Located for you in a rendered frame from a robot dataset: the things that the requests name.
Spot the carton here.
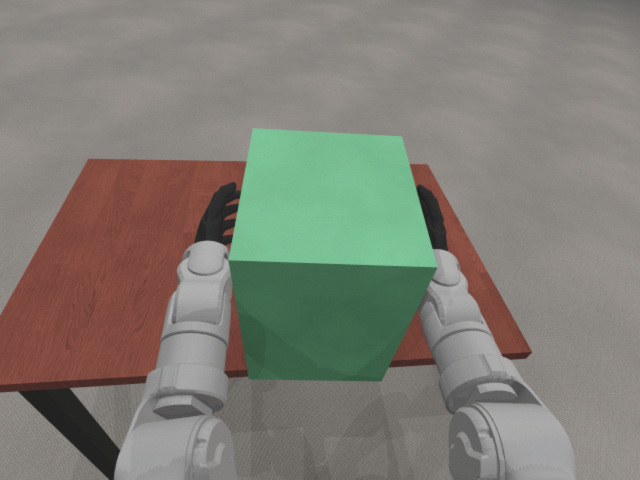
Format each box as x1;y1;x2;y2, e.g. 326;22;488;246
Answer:
228;128;438;381

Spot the robot left upper arm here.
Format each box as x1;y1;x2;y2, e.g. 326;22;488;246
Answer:
115;415;237;480

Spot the left robot hand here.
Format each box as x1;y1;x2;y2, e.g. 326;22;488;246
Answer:
194;182;241;245

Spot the robot right upper arm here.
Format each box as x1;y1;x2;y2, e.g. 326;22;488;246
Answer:
448;402;576;480

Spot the robot right forearm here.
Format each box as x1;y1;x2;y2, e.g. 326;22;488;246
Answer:
417;249;576;472

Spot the table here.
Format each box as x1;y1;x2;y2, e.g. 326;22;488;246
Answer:
0;159;532;480

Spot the robot left forearm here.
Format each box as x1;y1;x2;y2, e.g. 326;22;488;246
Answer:
114;241;232;480

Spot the right robot hand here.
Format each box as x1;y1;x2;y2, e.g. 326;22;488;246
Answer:
416;184;448;251

